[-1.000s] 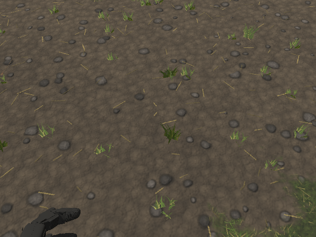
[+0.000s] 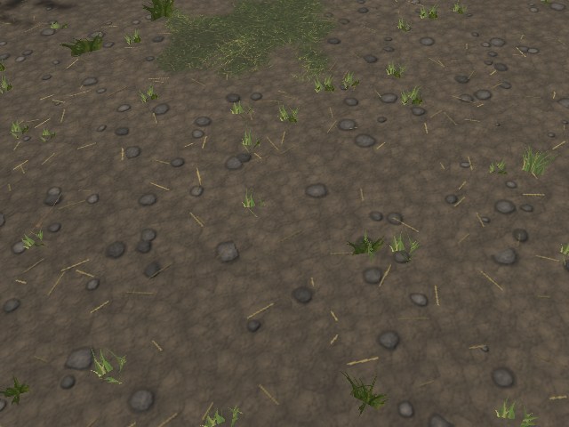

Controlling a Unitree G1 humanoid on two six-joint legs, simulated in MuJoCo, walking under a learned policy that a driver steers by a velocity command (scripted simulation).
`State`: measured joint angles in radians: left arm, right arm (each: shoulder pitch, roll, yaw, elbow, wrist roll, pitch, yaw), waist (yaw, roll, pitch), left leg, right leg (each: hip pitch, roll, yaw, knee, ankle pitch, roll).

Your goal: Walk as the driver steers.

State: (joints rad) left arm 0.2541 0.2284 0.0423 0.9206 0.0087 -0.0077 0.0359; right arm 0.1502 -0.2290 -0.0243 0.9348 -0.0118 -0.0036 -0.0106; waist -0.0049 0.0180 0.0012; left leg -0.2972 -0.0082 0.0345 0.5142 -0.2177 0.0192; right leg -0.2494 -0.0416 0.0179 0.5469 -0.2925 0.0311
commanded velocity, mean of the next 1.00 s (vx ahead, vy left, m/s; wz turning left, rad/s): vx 0.42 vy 0.00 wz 0.00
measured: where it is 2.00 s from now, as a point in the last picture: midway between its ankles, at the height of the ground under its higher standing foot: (301, 288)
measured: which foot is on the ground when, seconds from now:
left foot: down 0.00-0.62, up 0.64-1.00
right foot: down 0.00-0.18, up 0.20-0.58, down 0.60-1.00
